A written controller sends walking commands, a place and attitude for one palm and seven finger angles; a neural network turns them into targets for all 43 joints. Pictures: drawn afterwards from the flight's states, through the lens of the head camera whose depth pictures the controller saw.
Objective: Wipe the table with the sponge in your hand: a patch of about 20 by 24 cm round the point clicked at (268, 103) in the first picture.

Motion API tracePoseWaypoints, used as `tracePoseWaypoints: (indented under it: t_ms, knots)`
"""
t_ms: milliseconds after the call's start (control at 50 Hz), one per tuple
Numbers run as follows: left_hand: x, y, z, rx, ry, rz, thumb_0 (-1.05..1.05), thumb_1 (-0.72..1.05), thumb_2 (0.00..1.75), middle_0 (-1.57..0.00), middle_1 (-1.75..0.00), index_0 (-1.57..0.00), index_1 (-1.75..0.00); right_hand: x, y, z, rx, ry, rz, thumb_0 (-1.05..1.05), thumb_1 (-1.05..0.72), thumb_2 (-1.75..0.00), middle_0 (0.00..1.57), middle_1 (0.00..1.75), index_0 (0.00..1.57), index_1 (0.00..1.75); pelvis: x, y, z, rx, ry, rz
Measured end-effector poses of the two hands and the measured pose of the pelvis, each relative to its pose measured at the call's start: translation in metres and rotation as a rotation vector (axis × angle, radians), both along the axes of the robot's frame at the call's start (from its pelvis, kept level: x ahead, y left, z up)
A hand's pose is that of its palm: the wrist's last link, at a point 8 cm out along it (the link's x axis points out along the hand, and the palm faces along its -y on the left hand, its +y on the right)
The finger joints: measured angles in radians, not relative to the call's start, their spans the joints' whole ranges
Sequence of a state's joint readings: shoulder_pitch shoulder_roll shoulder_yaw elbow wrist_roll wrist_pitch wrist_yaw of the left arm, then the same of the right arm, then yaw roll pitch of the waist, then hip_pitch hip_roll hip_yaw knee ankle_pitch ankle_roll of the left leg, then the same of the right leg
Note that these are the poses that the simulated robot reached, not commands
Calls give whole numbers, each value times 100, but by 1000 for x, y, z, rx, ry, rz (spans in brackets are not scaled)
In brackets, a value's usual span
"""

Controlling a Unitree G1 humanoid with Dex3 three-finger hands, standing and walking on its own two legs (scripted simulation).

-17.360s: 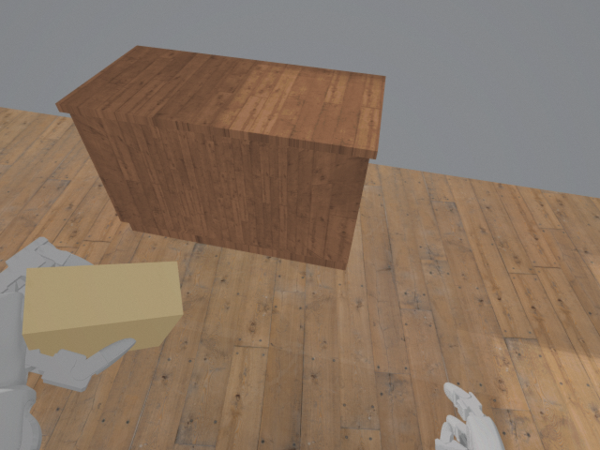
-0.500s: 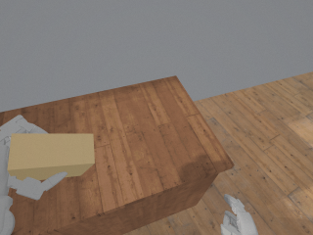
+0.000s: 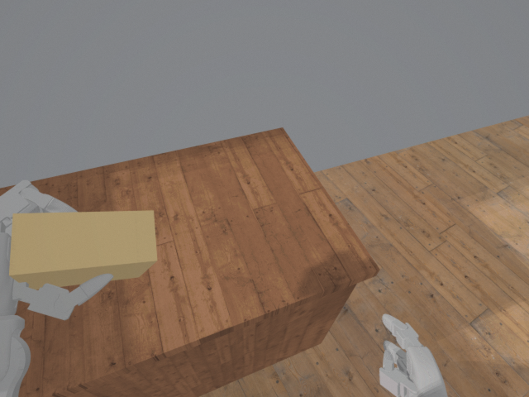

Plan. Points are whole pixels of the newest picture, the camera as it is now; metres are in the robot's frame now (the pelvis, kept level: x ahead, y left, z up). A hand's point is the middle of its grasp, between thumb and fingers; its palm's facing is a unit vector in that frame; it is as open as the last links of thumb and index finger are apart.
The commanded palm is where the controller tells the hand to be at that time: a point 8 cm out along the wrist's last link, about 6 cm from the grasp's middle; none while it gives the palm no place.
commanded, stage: look again from close up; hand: left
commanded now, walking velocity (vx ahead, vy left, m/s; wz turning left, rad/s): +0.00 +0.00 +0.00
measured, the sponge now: (108, 250) +0.24 +0.21 +0.14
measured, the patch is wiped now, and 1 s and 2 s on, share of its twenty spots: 0.00 0.00 0.00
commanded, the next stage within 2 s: shuffle to correct the standing spot in 0.04 s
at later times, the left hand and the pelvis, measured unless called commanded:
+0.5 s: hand (74, 242) +0.24 +0.24 +0.16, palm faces +0.37 -0.86 -0.33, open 9.8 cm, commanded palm +0.17 +0.27 +0.18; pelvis +0.02 -0.01 +0.00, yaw +0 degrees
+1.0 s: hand (138, 241) +0.25 +0.17 +0.16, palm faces +0.33 -0.88 -0.34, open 9.8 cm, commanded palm +0.19 +0.21 +0.18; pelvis +0.03 -0.07 -0.01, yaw -1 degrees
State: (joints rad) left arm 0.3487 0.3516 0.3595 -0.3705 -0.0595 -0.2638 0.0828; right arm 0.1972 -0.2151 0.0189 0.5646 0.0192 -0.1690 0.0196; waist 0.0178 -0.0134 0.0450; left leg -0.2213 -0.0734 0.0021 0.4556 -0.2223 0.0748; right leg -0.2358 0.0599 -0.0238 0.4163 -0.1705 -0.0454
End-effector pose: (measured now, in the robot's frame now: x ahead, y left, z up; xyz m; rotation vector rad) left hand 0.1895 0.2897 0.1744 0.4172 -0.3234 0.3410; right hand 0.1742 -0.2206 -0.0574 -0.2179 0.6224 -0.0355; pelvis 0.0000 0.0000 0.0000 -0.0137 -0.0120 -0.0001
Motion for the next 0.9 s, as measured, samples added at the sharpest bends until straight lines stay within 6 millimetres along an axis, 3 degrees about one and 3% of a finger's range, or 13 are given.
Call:
tracePoseWaypoints:
  t_ms: [80,240,340,520,700,900]
  knots:
    - [-10,-13,-16,7,68,-84,-1,-47,102,-76,-135,-77,-135,-19,-6,-1,-25,32,-41,1,-90,-90,20,30,20,30,-4,-2,0,-2,2,5]
    - [-24,16,-6,38,8,22,-1,-47,102,-76,-135,-77,-135,-36,-5,-9,-67,107,-16,1,-90,-90,20,30,20,30,-6,-2,1,-6,8,20]
    - [-16,15,-6,-3,-31,47,-1,-47,102,-76,-135,-77,-135,-24,2,-10,-50,104,1,1,-90,-90,20,30,20,30,2,-1,0,6,11,14]
    - [17,-9,-2,14,-12,-27,-1,-47,102,-76,-135,-77,-135,16,8,-4,0,41,13,1,-90,-90,20,30,20,30,18,-11,-1,5,16,5]
    - [24,-33,6,67,35,-62,-1,-47,102,-76,-135,-77,-135,31,-25,-3,-14,35,-25,1,-90,-90,20,30,21,30,26,-32,-4,3,27,-9]
    - [21,-63,-5,1,50,-46,-1,-47,102,-76,-135,-77,-135,12,-76,-11,-60,73,-107,1,-90,-90,20,30,20,30,26,-57,-9,6,26,-13]
